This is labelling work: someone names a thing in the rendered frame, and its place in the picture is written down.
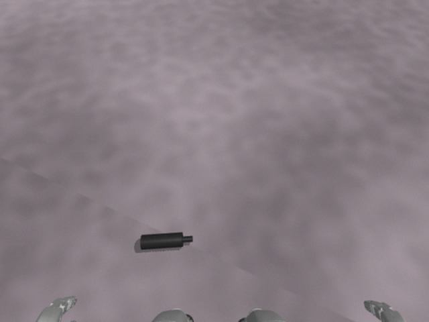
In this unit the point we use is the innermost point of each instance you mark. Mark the right robot hand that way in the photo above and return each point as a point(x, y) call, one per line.
point(383, 312)

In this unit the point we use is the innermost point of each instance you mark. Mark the bottle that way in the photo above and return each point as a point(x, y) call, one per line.
point(163, 240)

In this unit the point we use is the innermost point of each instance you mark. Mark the left robot hand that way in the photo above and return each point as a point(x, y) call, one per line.
point(57, 309)

